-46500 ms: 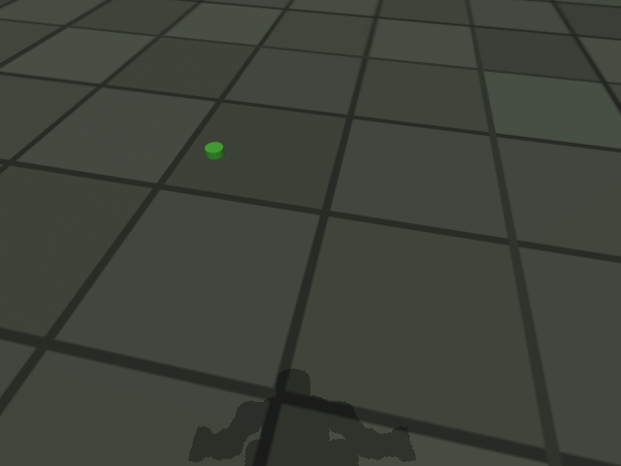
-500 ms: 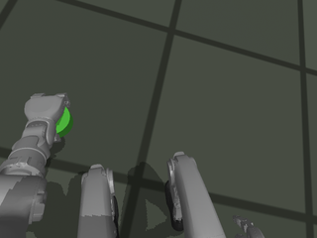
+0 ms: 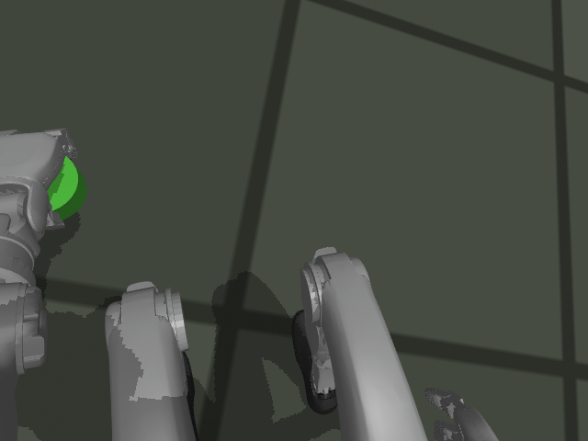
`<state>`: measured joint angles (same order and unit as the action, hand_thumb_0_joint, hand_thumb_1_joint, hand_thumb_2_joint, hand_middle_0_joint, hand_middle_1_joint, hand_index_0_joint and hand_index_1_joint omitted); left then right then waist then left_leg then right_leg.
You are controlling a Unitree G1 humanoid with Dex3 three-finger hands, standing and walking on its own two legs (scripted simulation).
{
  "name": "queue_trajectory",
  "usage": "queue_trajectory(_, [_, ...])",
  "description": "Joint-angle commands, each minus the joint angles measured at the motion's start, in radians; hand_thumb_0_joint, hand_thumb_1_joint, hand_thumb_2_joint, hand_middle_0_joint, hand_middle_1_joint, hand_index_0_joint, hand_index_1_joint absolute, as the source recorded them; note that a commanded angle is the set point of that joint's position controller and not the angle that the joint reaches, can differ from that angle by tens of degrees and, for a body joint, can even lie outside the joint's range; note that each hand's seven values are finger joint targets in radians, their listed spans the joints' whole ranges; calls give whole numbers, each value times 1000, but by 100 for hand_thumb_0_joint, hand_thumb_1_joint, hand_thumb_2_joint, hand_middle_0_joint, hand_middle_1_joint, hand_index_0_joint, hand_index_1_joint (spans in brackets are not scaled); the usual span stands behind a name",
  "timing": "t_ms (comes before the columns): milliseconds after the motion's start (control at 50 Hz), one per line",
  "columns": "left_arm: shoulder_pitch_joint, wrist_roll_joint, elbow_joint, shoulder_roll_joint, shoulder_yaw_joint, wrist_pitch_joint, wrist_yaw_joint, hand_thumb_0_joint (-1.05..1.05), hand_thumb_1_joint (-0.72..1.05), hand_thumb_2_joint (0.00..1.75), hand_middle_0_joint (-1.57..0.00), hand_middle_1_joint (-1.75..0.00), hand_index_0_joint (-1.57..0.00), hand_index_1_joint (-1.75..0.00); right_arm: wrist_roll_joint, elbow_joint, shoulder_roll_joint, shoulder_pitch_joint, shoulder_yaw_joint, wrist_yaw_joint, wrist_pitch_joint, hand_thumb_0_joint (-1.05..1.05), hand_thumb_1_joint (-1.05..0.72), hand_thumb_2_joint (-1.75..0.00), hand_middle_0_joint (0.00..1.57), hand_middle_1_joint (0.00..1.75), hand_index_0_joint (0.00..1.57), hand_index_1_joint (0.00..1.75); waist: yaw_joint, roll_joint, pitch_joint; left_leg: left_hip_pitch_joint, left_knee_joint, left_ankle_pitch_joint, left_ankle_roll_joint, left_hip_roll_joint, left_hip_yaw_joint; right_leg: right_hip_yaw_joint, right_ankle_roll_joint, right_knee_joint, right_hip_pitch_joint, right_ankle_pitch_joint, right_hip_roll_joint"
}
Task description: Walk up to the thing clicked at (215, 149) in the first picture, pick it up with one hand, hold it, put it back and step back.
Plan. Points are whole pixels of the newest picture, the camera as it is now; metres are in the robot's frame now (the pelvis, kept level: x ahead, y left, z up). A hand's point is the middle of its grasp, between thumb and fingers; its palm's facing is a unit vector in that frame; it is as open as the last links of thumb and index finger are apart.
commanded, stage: crouch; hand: left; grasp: from above
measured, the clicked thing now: (44, 186) +0.48 +0.27 -0.18
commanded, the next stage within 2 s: lower in 0.44 s
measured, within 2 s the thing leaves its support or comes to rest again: neither
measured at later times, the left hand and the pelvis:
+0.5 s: hand (54, 191) +0.49 +0.27 -0.21, palm faces -0.44 -0.03 -0.89, open 11.4 cm; pelvis +0.00 +0.01 -0.05, yaw -2 degrees
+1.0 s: hand (70, 199) +0.49 +0.27 -0.27, palm faces -0.44 -0.06 -0.89, open 11.4 cm; pelvis +0.00 +0.01 -0.07, yaw -4 degrees
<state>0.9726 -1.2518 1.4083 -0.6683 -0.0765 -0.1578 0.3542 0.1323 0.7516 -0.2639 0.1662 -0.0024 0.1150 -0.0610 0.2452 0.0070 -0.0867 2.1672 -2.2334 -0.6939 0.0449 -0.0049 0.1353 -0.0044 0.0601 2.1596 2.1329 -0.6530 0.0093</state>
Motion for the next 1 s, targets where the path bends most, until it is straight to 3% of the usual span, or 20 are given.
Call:
queue_trajectory(0, [361,-10,-127,-288,-42,-24,50,0,51,93,-81,-99,-86,-94,3,-17,-231,207,-65,1,2,0,-90,-90,20,30,20,30,1,253,-693,-418,204,170,-66,20,-133,-105,-89,-191,-358,174,-24])
queue_trajectory(100, [384,-14,-71,-289,-31,-34,65,0,46,91,-77,-97,-82,-93,9,-17,-242,193,-54,4,-2,0,-90,-90,20,30,20,30,17,244,-655,-396,179,110,-68,20,-124,-119,-91,-165,-284,120,-27])
queue_trajectory(200, [436,-28,-73,-311,-35,-41,85,0,46,91,-77,-98,-81,-94,18,-3,-249,212,-39,7,-6,0,-90,-90,20,30,20,30,38,274,-676,-389,140,143,-67,21,-120,-127,-90,-125,-269,160,-29])
queue_trajectory(260, [411,-29,-11,-294,-22,-36,91,0,44,87,-75,-96,-80,-91,20,-5,-253,211,-29,11,-12,0,-90,-90,20,30,20,30,46,259,-618,-365,134,120,-68,21,-115,-134,-89,-117,-236,142,-27])
queue_trajectory(300, [431,-38,-16,-319,-31,-37,94,0,44,87,-76,-94,-81,-90,23,-2,-263,217,-26,12,-15,0,-90,-90,20,30,20,30,53,289,-623,-385,125,132,-64,19,-108,-140,-91,-100,-216,153,-27])
queue_trajectory(380, [399,-41,8,-298,-21,-31,96,0,46,88,-79,-94,-83,-90,27,-7,-266,216,-14,20,-15,0,-91,-90,20,30,20,30,54,306,-620,-389,118,153,-61,21,-104,-148,-91,-83,-205,172,-28])
queue_trajectory(500, [417,-39,-30,-340,-42,-28,97,0,51,91,-83,-94,-86,-91,30,-5,-272,234,-10,25,-16,0,-91,-90,20,30,20,30,60,308,-628,-371,87,180,-63,21,-108,-149,-87,-69,-227,205,-29])
queue_trajectory(540, [404,-35,-33,-328,-37,-28,98,0,46,91,-82,-92,-84,-89,29,-9,-271,226,-9,26,-14,0,-91,-90,20,30,20,30,54,315,-642,-369,83,185,-64,21,-107,-151,-88,-63,-231,211,-33])
queue_trajectory(580, [394,-35,6,-302,-17,-26,99,0,43,87,-79,-90,-82,-87,28,-14,-270,216,0,28,-13,0,-91,-90,20,30,20,30,68,307,-605,-341,81,176,-64,20,-102,-155,-87,-57,-218,204,-36])
queue_trajectory(600, [397,-38,16,-325,-34,-29,102,0,41,88,-78,-90,-81,-87,31,-12,-276,225,1,30,-14,0,-91,-90,20,30,20,30,72,284,-599,-327,73,179,-66,23,-100,-158,-86,-55,-215,208,-34])
queue_trajectory(680, [390,-47,51,-324,-28,-43,108,0,42,87,-80,-89,-82,-87,39,-16,-287,230,12,33,-16,0,-91,-90,20,30,20,30,89,302,-559,-330,58,191,-63,21,-90,-167,-85,-36,-190,216,-33])
queue_trajectory(720, [397,-56,32,-352,-45,-55,120,0,43,88,-80,-90,-82,-87,43,-20,-288,219,15,35,-18,0,-91,-90,20,30,20,30,81,304,-581,-330,44,197,-63,21,-90,-167,-84,-31,-205,223,-37])
queue_trajectory(740, [413,-59,32,-373,-61,-59,125,0,45,87,-81,-91,-84,-88,47,-22,-293,230,13,37,-21,0,-91,-90,20,30,20,30,98,303,-573,-332,30,202,-65,20,-91,-169,-82,-27,-207,232,-37])
queue_trajectory(780, [411,-66,51,-350,-46,-66,133,0,48,88,-82,-93,-85,-89,55,-14,-295,231,21,44,-27,0,-91,-90,20,30,20,30,105,336,-546,-352,34,195,-59,20,-85,-179,-81,-15,-168,217,-36])
queue_trajectory(800, [423,-69,18,-407,-85,-76,147,0,50,90,-83,-94,-87,-90,60,-19,-305,226,17,42,-27,0,-91,-90,20,30,20,30,98,350,-575,-356,29,202,-61,18,-84,-180,-80,-15,-181,226,-39])
queue_trajectory(840, [408,-76,59,-376,-62,-75,159,0,49,86,-82,-94,-86,-90,65,-21,-302,224,27,48,-31,0,-91,-90,20,30,20,30,109,360,-550,-352,26,185,-59,20,-83,-187,-80,-5,-165,209,-39])
queue_trajectory(880, [398,-92,43,-409,-80,-76,177,0,48,88,-82,-95,-85,-91,75,-19,-306,222,30,53,-35,0,-91,-90,20,30,20,30,97,384,-586,-368,20,202,-60,19,-82,-189,-77,1,-179,227,-42])
queue_trajectory(900, [410,-91,78,-388,-63,-72,178,0,50,88,-82,-95,-86,-91,80,-18,-303,222,35,57,-38,0,-91,-90,20,30,20,30,122,363,-568,-353,4,186,-61,18,-83,-190,-77,6,-173,223,-45])
queue_trajectory(960, [407,-87,60,-439,-95,-69,195,0,49,90,-81,-98,-85,-94,86,-27,-318,214,38,64,-47,0,-91,-90,20,30,20,30,112,366,-567,-332,2,177,-65,18,-81,-193,-75,2,-182,217,-46])
queue_trajectory(980, [373,-84,94,-405,-69,-61,196,0,49,93,-83,-97,-86,-94,84,-15,-312,211,44,64,-47,0,-91,-90,20,30,20,30,103,371,-564,-335,4,172,-63,17,-81,-193,-76,1,-183,211,-48])
